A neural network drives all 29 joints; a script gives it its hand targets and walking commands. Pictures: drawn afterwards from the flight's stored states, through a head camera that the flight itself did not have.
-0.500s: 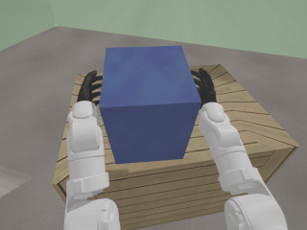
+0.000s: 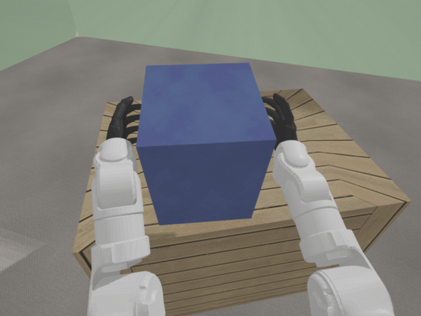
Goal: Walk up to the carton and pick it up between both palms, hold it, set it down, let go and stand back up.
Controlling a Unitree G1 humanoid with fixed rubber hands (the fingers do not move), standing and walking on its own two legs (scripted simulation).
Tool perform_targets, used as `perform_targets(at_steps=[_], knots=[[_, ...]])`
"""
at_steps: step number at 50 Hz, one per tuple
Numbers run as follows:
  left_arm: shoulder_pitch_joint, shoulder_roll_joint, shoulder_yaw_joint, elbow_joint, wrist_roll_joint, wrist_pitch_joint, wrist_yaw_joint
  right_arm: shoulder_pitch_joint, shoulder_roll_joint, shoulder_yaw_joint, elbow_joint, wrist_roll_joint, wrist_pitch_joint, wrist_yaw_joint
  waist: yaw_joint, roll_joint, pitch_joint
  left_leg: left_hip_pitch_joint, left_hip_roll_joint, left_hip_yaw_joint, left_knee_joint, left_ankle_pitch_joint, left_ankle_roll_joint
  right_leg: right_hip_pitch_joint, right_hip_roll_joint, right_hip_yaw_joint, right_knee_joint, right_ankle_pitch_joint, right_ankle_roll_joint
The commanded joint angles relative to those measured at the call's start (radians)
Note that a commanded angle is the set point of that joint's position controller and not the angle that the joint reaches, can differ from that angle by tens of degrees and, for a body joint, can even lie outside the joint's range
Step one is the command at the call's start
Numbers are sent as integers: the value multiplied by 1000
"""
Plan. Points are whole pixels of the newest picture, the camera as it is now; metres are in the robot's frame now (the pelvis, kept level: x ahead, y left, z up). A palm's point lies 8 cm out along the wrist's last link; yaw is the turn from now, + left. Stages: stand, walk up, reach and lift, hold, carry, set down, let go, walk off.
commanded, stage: hold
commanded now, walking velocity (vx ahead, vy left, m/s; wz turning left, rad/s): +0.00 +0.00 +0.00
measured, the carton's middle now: (202, 147) +0.40 +0.01 +0.14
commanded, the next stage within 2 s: none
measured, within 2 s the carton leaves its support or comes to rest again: neither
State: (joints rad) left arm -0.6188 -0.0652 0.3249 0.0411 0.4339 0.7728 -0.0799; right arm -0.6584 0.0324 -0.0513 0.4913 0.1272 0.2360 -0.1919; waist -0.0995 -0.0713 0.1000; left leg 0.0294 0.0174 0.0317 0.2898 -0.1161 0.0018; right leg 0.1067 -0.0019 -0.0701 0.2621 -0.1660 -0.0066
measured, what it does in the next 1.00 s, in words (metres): stands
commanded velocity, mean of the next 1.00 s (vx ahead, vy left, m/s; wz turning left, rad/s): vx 0.00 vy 0.00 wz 0.00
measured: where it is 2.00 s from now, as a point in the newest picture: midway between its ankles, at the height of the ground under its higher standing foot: outside the picture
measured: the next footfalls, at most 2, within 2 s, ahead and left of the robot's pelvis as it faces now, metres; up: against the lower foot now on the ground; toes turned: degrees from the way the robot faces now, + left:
none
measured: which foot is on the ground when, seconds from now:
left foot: down 0.00-1.00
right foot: down 0.00-1.00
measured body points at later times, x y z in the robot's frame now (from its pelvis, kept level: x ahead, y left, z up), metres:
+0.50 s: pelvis +0.00 +0.00 +0.00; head -0.04 +0.03 +0.45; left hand +0.37 +0.15 +0.20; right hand +0.37 -0.14 +0.19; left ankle +0.04 +0.12 -0.75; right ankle +0.00 -0.11 -0.75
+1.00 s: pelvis +0.00 +0.00 +0.00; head -0.04 +0.03 +0.45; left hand +0.37 +0.16 +0.20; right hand +0.37 -0.14 +0.19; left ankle +0.04 +0.12 -0.75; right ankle +0.00 -0.11 -0.75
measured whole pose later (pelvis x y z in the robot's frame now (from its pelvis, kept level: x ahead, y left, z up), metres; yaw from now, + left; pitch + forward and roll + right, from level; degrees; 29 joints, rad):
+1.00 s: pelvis +0.00 +0.00 +0.00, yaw +0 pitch -12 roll +0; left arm -0.62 -0.07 0.32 0.04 0.44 0.77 -0.08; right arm -0.66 0.03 -0.05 0.49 0.12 0.23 -0.19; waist -0.10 -0.07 0.10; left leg 0.03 0.02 0.03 0.29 -0.12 0.00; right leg 0.11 0.00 -0.07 0.26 -0.17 -0.01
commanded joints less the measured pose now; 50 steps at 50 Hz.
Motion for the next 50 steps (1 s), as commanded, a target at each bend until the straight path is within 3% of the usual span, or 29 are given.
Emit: perform_targets(at_steps=[1,25,37,43,47,50], knots=[[-559,-414,-425,-52,-157,-51,-125,-683,419,338,-214,46,-56,101,-5,73,-322,151,-28,47,-6,151,5,-47,34,-56,-35,120,39],[-550,-409,-426,-69,-159,-51,-130,-673,423,346,-226,52,-58,96,-5,66,-333,157,-31,49,0,181,6,-30,34,-54,-32,155,44],[-567,-415,-423,-54,-155,-51,-127,-675,422,325,-198,40,-57,105,-4,87,-314,142,-26,49,-13,131,6,-47,32,-57,-36,94,35],[-562,-418,-435,-75,-164,-54,-125,-682,420,340,-230,45,-63,100,-7,69,-344,157,-29,50,3,179,4,-29,37,-55,-29,150,40],[-552,-409,-421,-55,-156,-51,-129,-672,421,335,-211,41,-57,98,-6,64,-304,142,-30,49,-6,147,9,-40,31,-53,-35,124,41],[-557,-421,-441,-77,-167,-52,-129,-681,420,344,-237,52,-63,99,-11,83,-340,158,-30,47,3,177,4,-31,31,-52,-30,152,40]])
